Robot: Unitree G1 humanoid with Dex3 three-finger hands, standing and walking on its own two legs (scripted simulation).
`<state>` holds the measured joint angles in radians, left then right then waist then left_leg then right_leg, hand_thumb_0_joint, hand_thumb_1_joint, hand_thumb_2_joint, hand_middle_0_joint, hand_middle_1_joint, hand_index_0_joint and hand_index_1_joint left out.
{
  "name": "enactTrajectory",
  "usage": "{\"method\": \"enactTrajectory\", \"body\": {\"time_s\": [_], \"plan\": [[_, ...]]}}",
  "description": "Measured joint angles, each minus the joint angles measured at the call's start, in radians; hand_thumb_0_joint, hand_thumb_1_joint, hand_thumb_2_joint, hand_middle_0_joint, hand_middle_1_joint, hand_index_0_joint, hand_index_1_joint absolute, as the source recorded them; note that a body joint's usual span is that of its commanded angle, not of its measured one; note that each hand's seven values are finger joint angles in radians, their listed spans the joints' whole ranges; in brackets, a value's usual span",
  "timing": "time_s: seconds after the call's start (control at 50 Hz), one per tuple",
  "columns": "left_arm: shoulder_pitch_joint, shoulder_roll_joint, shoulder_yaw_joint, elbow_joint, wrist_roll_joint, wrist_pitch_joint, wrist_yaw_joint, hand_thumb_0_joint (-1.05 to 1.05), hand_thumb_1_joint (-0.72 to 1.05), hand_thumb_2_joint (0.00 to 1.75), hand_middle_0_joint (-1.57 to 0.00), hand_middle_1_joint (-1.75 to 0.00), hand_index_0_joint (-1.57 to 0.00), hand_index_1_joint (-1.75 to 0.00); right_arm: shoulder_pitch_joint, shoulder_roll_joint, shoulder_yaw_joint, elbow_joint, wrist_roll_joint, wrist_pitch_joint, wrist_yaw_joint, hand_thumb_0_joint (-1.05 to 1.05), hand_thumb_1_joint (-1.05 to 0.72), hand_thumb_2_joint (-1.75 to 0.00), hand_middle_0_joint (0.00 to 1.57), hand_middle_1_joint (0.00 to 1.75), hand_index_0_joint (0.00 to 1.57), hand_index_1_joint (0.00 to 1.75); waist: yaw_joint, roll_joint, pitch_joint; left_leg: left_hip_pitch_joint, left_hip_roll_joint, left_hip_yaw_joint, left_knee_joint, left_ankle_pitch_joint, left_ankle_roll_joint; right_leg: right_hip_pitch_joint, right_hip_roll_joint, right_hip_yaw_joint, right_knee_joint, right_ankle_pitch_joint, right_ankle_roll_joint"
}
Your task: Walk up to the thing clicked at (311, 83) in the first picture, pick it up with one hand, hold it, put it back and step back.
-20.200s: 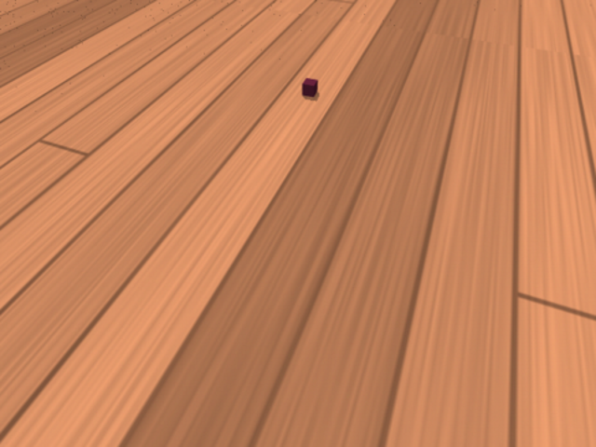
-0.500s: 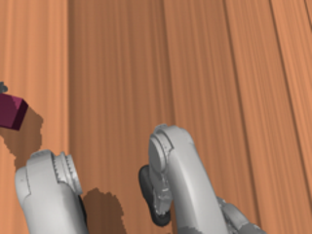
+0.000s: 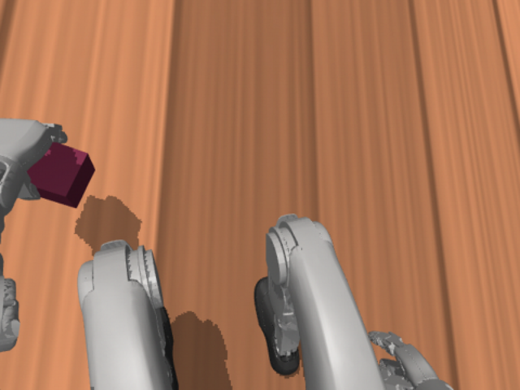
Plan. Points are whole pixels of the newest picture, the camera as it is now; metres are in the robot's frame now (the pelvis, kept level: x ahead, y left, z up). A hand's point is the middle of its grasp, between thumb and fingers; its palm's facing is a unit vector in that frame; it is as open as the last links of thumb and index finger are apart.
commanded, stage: lift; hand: left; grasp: from above
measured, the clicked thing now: (57, 173) +0.45 +0.28 -0.20
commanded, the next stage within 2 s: hold in 1.78 s
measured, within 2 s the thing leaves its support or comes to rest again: neither
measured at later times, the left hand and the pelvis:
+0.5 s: hand out of the picture +0.41 +0.31 -0.06, palm faces -0.53 -0.02 -0.85, open 10.3 cm; pelvis +0.00 +0.00 +0.05, yaw +3 degrees
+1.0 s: hand out of the picture +0.34 +0.30 +0.13, palm faces -0.47 -0.05 -0.88, open 10.3 cm; pelvis +0.00 +0.01 +0.20, yaw +6 degrees
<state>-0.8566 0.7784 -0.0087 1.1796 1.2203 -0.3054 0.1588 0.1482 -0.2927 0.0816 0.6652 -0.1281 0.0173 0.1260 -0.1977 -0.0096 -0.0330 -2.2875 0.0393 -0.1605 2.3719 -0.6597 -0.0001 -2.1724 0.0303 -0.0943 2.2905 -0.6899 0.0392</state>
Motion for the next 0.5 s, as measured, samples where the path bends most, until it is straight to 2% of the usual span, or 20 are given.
{"method": "enactTrajectory", "body": {"time_s": [0.06, 0.14, 0.24, 0.34, 0.42, 0.5], "plan": [[0.016, 0.004, 0.012, -0.029, 0.003, -0.037, -0.014, 0.08, 0.11, 0.40, -1.23, -0.23, -0.67, -0.25, 0.017, -0.005, 0.000, 0.000, 0.001, 0.011, -0.006, 0.00, -0.91, -0.90, 0.20, 0.30, 0.21, 0.30, 0.000, 0.000, 0.002, 0.003, -0.001, -0.001, -0.004, 0.006, 0.001, 0.006, -0.001, -0.001, -0.006, 0.005, 0.001], [0.034, 0.005, 0.026, -0.062, 0.018, -0.073, 0.003, 0.08, 0.11, 0.40, -1.24, -0.25, -0.67, -0.25, 0.033, -0.006, -0.007, 0.005, 0.001, 0.025, -0.010, 0.00, -0.91, -0.90, 0.20, 0.30, 0.21, 0.30, -0.002, 0.000, -0.008, 0.000, -0.005, 0.002, -0.006, 0.013, 0.005, 0.006, -0.003, 0.001, -0.008, 0.009, 0.002], [0.040, -0.009, 0.034, -0.079, 0.020, -0.049, 0.033, 0.07, 0.11, 0.40, -1.23, -0.28, -0.67, -0.26, 0.040, 0.006, -0.023, 0.009, 0.013, 0.029, -0.012, 0.01, -0.91, -0.91, 0.20, 0.30, 0.21, 0.30, -0.002, 0.004, -0.025, 0.008, -0.008, 0.015, -0.027, 0.023, 0.009, 0.015, -0.009, 0.011, -0.022, 0.013, 0.002], [0.052, -0.034, 0.018, -0.085, -0.010, 0.018, 0.007, 0.06, 0.11, 0.40, -1.21, -0.30, -0.66, -0.28, 0.040, 0.024, -0.038, 0.008, 0.036, 0.027, -0.013, 0.01, -0.91, -0.91, 0.20, 0.30, 0.21, 0.30, 0.008, 0.020, -0.058, 0.039, -0.008, 0.033, -0.080, 0.030, 0.012, 0.039, -0.014, 0.023, -0.067, 0.017, 0.002], [0.099, -0.053, -0.003, -0.136, -0.049, 0.045, -0.056, 0.06, 0.11, 0.40, -1.19, -0.31, -0.66, -0.28, 0.042, 0.030, -0.054, 0.005, 0.054, 0.031, -0.019, 0.01, -0.91, -0.91, 0.20, 0.30, 0.21, 0.30, 0.028, 0.038, -0.086, 0.082, -0.004, 0.048, -0.132, 0.028, 0.014, 0.072, -0.015, 0.034, -0.112, 0.018, 0.002], [0.153, -0.066, -0.015, -0.202, -0.108, 0.027, -0.127, 0.06, 0.11, 0.39, -1.18, -0.31, -0.66, -0.28, 0.045, 0.030, -0.063, -0.001, 0.068, 0.035, -0.036, 0.01, -0.91, -0.91, 0.20, 0.30, 0.21, 0.30, 0.051, 0.043, -0.106, 0.138, 0.002, 0.059, -0.182, 0.023, 0.014, 0.119, -0.014, 0.042, -0.158, 0.018, 0.004]]}}
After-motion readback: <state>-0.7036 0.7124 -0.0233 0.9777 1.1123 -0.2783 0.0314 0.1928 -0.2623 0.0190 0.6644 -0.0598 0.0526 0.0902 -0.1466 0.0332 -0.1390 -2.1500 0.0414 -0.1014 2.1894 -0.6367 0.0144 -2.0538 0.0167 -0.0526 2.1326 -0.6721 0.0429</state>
